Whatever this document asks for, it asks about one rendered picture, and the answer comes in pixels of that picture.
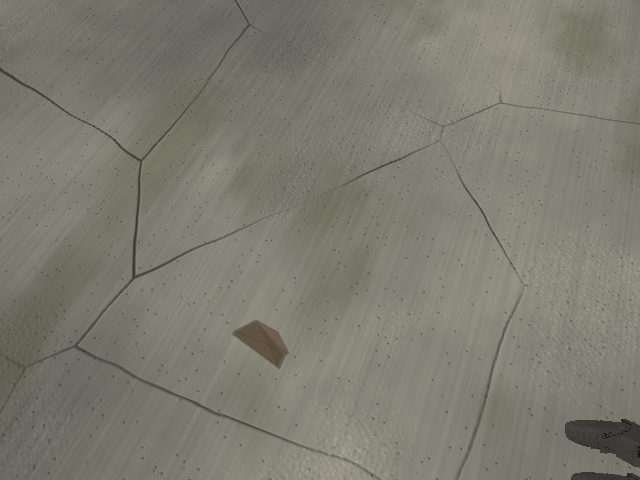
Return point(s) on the right robot hand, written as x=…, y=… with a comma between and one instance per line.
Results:
x=622, y=439

